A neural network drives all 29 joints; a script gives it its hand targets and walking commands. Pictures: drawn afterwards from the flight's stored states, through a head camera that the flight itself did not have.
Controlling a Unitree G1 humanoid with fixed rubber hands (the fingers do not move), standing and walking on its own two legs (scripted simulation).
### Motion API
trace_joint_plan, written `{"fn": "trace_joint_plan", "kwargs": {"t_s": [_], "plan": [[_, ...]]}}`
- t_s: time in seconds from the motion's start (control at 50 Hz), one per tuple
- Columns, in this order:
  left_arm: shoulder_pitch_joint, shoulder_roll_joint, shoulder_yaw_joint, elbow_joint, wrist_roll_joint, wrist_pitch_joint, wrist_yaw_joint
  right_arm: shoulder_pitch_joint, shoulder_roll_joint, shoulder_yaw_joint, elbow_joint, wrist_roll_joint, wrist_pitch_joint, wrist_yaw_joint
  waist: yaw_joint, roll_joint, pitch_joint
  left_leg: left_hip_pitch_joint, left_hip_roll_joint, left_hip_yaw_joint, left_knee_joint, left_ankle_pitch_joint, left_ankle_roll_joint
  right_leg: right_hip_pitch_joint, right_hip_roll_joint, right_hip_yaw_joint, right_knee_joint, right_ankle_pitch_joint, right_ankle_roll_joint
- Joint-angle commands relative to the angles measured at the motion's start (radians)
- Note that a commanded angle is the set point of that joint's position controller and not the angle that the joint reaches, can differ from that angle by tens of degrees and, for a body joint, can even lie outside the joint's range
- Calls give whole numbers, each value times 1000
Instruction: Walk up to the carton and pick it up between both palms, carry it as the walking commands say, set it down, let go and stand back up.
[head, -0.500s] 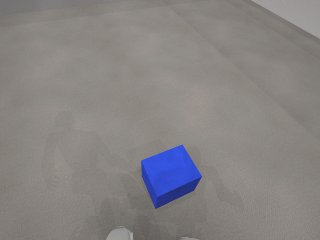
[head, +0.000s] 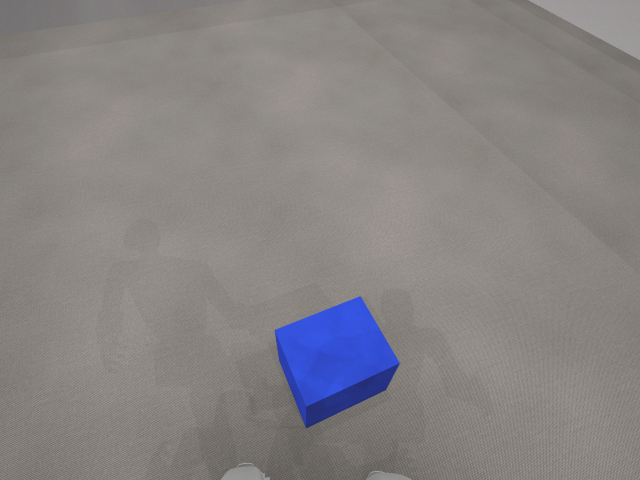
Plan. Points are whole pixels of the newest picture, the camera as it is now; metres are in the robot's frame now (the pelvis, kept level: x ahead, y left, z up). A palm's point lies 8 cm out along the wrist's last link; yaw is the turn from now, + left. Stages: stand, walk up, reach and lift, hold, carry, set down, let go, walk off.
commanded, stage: walk up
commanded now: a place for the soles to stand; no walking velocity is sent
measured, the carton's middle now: (333, 361) +0.50 -0.04 -0.62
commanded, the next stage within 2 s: none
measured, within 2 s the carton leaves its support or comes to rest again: neither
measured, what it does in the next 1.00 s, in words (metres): steps to the right: right foot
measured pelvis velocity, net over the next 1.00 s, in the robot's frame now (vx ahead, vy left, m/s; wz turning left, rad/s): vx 0.01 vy -0.12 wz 0.21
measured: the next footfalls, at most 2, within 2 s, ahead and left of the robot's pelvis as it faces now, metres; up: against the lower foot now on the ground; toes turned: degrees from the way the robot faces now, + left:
right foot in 0.88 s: +0.09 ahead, -0.19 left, +0.00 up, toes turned +7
left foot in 1.12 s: +0.10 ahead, +0.01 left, +0.00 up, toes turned +19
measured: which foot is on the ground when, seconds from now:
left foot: down 0.00-0.88, up 0.90-1.00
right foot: down 0.00-0.58, up 0.60-0.86, down 0.88-1.00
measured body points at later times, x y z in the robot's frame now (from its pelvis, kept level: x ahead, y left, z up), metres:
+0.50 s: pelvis -0.01 +0.00 +0.00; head +0.02 +0.02 +0.45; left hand +0.09 +0.33 -0.12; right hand +0.08 -0.33 -0.09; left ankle +0.03 +0.16 -0.69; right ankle +0.00 -0.09 -0.69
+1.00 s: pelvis +0.01 -0.12 -0.01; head +0.04 -0.07 +0.43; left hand +0.05 +0.21 -0.15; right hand +0.11 -0.48 -0.07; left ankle +0.02 +0.06 -0.65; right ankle +0.05 -0.19 -0.69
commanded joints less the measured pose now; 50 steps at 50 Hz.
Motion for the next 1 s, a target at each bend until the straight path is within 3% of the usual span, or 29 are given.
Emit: {"fn": "trace_joint_plan", "kwargs": {"t_s": [0.0,0.02,0.04,0.06,0.1,0.14,0.16,0.22,0.26,0.28,0.32,0.34,0.36,0.42,0.44,0.46,0.5,0.52,0.54,0.56,0.58,0.66,0.78,0.82,0.84,0.86,0.88,0.9,0.98], "plan": [[-47,187,35,-65,0,-31,13,128,-234,-53,5,-24,-38,-15,-40,31,-216,345,44,-123,-227,415,89,2,-126,170,-36,657,-55],[-49,166,29,-75,-4,-33,11,113,-296,-63,-10,-32,-43,-20,-51,130,-257,383,203,-353,-267,498,182,-79,-56,105,87,455,11],[-54,185,36,-56,4,-27,15,78,-308,-61,-9,-22,-37,-17,-40,108,-224,314,268,-375,-254,566,281,-45,-50,90,68,243,34],[-28,179,35,-37,10,-28,16,26,-294,-55,-16,-24,-33,-15,-5,106,-199,258,262,-343,-211,574,279,-14,-66,104,7,160,33],[41,200,43,3,22,-39,14,-68,-250,-43,-39,-24,-17,-9,49,29,-146,97,148,-210,-113,354,163,79,-99,169,-192,235,11],[25,277,59,6,34,-52,15,-91,-187,-24,-50,-9,4,-5,45,-116,-64,-138,-36,11,53,53,30,195,-241,441,-404,320,-78],[31,286,61,5,36,-51,16,-99,-191,-24,-47,-11,8,-7,52,-101,-64,-169,-34,-13,64,-153,26,222,-295,497,-408,401,-135],[-22,270,52,-15,34,-46,22,-37,-198,-32,-24,-14,-4,2,26,-94,-74,-76,-29,-16,7,-107,34,187,-278,428,-355,476,-161],[-92,240,39,-36,22,-34,16,41,-175,-35,3,-14,-16,3,-27,-77,-112,180,-56,24,-178,170,36,50,-196,270,-276,473,-116],[-105,201,31,-39,17,-29,9,74,-206,-45,15,-21,-25,0,-43,5,-152,292,-7,-51,-227,321,53,-16,-144,197,-191,406,-69],[-103,175,30,-37,11,-25,5,50,-308,-60,-3,-32,-37,-9,-41,165,-181,265,249,-433,-344,322,227,-71,-35,86,30,148,19],[-70,193,36,-14,17,-20,5,-3,-310,-54,-4,-24,-34,-7,-3,148,-146,167,273,-406,-330,316,273,3,-42,89,-3,-11,16],[-31,184,35,5,17,-25,4,-51,-291,-47,-14,-28,-30,-5,29,133,-141,118,235,-352,-301,255,244,46,-51,98,-76,9,5],[-18,257,53,27,41,-43,2,-116,-193,-26,-39,-17,-4,3,38,-77,-59,-91,-20,-40,-31,63,46,129,-187,387,-429,28,-68],[-32,286,59,20,39,-43,1,-99,-193,-25,-33,-14,4,2,33,-86,-47,-107,-52,9,1,-72,30,122,-266,481,-471,38,-118],[-66,332,101,-104,108,-10,-38,34,-262,-62,-7,8,-8,-38,67,-255,-56,-162,-62,40,94,-167,52,153,-294,374,-471,-52,-169],[-130,296,95,-128,109,16,-55,131,-274,-70,18,6,-24,-53,19,-180,-19,-44,-40,44,-27,-77,56,56,-264,292,-413,-85,-184],[-213,267,84,-162,107,24,-61,272,-284,-82,67,8,-37,-52,-61,-110,-43,166,-48,48,-193,69,68,-66,-195,172,-269,-82,-140],[-241,194,72,-192,101,29,-64,422,-348,-112,111,-7,-49,-61,-135,146,-101,364,20,-160,-383,26,85,-209,-86,22,59,-27,-52],[-266,132,64,-228,94,29,-61,441,-439,-130,93,-34,-49,-78,-154,347,-96,464,252,-702,-548,-66,189,-462,13,34,307,-174,20],[-295,226,84,-244,110,37,-64,354,-434,-115,63,-21,-46,-86,-126,126,-74,408,324,-791,-555,-135,251,-460,-64,174,345,-114,24],[-148,228,108,-180,93,48,-78,200,-381,-94,-23,-27,-52,-102,-14,48,-27,241,235,-562,-413,7,231,-357,-103,175,324,-103,41],[-113,252,123,-185,70,54,-82,168,-430,-108,-87,-44,-55,-94,-2,259,-37,33,230,-515,-378,-65,226,-162,-102,153,204,-107,43],[-3,262,134,-149,60,48,-80,80,-435,-109,-102,-48,-48,-90,77,272,-51,-125,204,-451,-292,-73,186,47,-112,151,15,-22,27],[126,274,145,-99,60,39,-74,28,-386,-93,-104,-52,-41,-88,157,170,-91,-268,124,-328,-91,-66,125,249,-80,161,-113,-30,26],[229,333,152,-69,81,32,-60,20,-257,-53,-106,-45,-34,-91,228,-230,-76,-479,-101,-89,305,-150,39,339,-197,428,-484,-309,14],[90,385,147,-127,63,27,-55,39,-218,-39,-111,-42,-25,-114,157,-270,14,-545,-164,-92,419,-235,10,201,-292,647,-626,-303,-13],[-10,370,149,-157,60,30,-51,72,-269,-54,-86,-38,-20,-120,112,-130,24,-462,-102,-147,423,-122,19,153,-280,608,-648,-345,-39],[-23,313,119,-169,64,24,-29,137,-330,-78,-33,-17,-30,-98,42,-65,7,-296,-31,-45,285,-68,7,203,-303,512,-441,222,-89]]}}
